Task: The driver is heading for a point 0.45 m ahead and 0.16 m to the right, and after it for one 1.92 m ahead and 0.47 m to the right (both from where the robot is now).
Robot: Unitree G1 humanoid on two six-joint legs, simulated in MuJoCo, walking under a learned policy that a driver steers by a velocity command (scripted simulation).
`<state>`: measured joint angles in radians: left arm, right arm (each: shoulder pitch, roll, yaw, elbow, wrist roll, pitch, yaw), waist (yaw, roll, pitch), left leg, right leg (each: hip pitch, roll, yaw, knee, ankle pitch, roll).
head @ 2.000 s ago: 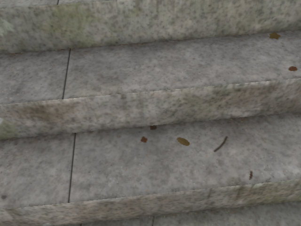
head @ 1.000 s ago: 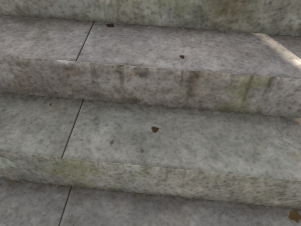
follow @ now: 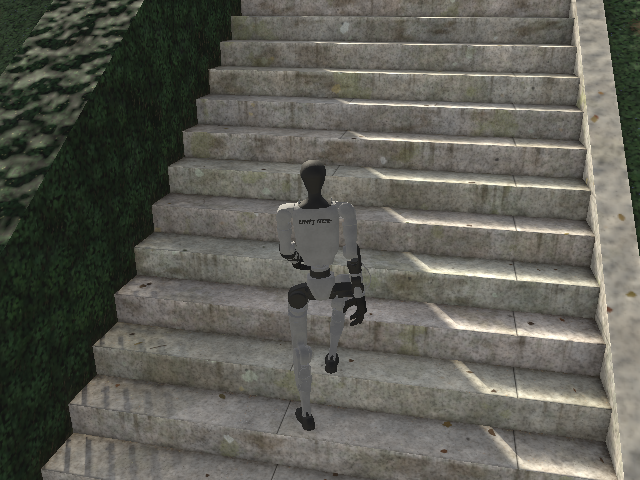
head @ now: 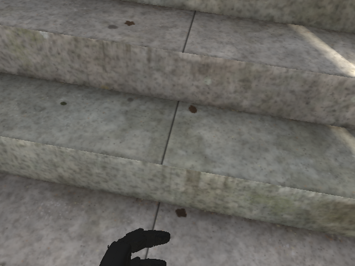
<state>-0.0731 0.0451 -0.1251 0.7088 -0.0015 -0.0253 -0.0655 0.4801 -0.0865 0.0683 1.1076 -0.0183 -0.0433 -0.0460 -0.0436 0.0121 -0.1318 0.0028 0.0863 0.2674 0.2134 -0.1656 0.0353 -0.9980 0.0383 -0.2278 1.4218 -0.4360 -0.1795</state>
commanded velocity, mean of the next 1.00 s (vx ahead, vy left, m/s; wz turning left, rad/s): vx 0.35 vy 0.00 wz -0.50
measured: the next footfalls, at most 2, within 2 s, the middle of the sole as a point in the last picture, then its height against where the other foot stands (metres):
left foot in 0.50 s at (153, 243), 0.19 m higher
right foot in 0.96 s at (259, 252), level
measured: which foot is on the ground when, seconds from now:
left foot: down 0.00-0.04, up 0.06-0.48, down 0.50-0.98, up 1.00-1.00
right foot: down 0.00-0.52, up 0.54-0.94, down 0.96-1.00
